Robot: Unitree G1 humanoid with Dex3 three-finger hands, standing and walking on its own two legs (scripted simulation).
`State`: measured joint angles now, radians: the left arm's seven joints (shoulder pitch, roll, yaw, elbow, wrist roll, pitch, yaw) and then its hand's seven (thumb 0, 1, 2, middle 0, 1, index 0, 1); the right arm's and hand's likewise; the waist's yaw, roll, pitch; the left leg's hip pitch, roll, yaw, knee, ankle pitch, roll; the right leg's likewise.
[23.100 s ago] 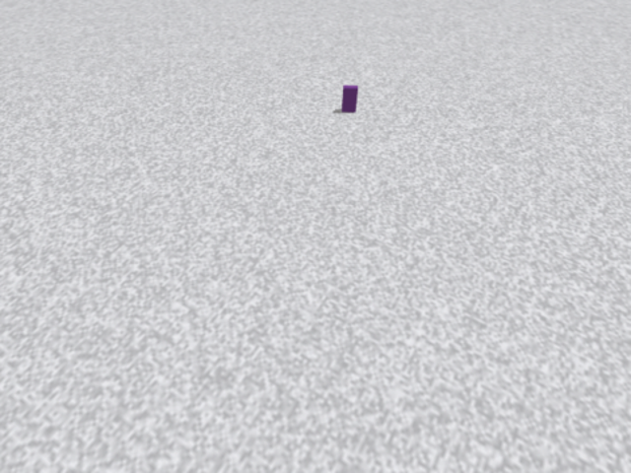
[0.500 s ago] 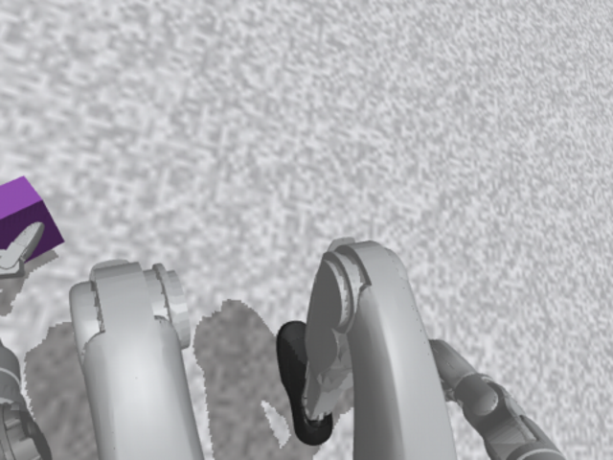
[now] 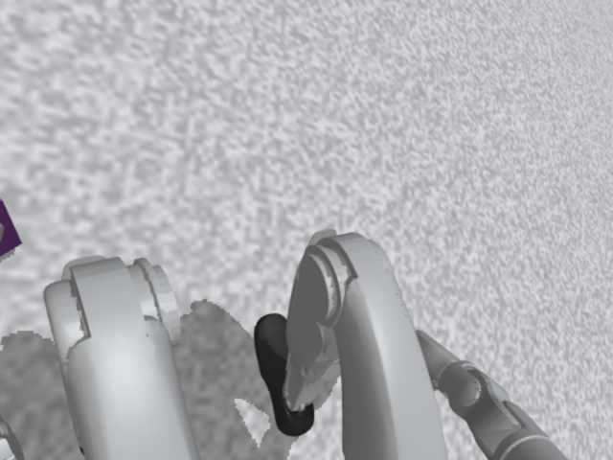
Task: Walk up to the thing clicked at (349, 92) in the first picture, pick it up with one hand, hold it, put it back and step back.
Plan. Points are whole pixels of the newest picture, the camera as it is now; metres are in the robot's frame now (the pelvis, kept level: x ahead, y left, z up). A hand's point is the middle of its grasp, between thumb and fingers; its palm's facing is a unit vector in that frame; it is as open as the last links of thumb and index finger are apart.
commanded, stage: lower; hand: left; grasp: from the side
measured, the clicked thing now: out of the picture +0.38 +0.30 -0.18
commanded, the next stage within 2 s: loosen in 0.60 s
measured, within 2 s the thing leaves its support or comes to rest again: rests again in 0.46 s
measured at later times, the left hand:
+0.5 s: hand out of the picture +0.38 +0.31 -0.17, palm faces +0.46 -0.89 +0.01, open 8.1 cm
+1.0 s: hand out of the picture +0.38 +0.31 -0.17, palm faces +0.46 -0.89 +0.02, open 9.2 cm
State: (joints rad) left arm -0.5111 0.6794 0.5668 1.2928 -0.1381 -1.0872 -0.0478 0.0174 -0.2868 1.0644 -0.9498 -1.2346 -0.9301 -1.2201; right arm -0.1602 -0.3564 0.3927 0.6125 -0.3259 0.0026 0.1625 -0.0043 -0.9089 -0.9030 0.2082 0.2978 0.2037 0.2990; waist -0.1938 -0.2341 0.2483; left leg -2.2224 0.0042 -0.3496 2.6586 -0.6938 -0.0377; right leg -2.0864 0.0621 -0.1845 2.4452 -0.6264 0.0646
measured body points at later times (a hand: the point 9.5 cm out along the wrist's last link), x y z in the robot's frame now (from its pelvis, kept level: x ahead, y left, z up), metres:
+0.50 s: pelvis +0.00 +0.01 +0.00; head +0.20 +0.20 +0.34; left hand +0.35 +0.35 -0.17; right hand +0.19 -0.23 -0.03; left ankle +0.08 +0.13 -0.25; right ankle +0.14 -0.13 -0.24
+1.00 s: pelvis -0.01 +0.01 +0.00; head +0.20 +0.21 +0.34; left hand +0.35 +0.35 -0.17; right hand +0.18 -0.23 -0.03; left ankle +0.08 +0.13 -0.25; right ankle +0.14 -0.13 -0.24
